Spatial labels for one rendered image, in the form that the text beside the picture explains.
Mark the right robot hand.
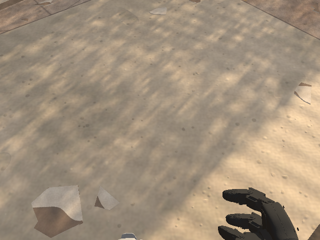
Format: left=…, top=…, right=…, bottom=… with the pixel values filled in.
left=218, top=187, right=299, bottom=240

